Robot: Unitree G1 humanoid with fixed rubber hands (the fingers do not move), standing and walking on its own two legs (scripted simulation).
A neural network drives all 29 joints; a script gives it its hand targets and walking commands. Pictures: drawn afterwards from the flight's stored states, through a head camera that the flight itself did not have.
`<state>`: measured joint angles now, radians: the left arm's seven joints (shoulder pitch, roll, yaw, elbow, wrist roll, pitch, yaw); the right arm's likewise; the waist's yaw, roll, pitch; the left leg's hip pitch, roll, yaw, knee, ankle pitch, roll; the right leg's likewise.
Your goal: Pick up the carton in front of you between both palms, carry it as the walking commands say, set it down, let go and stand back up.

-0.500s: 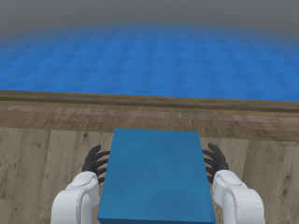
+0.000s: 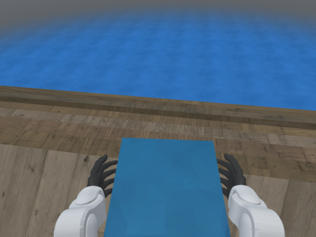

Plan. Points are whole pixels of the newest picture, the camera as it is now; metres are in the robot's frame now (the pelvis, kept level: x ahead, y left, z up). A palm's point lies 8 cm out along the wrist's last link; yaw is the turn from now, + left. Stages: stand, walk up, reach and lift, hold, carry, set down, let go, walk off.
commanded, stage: carry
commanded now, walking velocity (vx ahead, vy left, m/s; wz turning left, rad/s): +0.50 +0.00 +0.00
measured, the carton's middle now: (164, 201) +0.23 +0.01 +0.00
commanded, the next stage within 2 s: none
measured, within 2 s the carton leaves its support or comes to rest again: neither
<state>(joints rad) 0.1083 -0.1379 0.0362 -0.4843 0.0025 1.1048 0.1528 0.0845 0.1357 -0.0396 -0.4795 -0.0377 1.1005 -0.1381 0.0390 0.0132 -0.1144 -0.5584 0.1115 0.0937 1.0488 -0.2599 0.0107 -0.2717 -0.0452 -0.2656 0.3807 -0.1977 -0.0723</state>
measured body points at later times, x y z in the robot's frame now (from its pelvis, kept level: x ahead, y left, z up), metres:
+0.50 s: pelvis +0.33 +0.04 -0.01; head +0.34 +0.05 +0.44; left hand +0.62 +0.17 +0.06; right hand +0.59 -0.14 +0.07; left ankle +0.35 +0.10 -0.75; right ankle +0.29 -0.10 -0.64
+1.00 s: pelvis +0.64 -0.03 -0.02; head +0.72 -0.04 +0.42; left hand +0.98 +0.12 +0.04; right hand +0.99 -0.19 +0.03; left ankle +0.61 +0.12 -0.67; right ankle +0.65 -0.07 -0.75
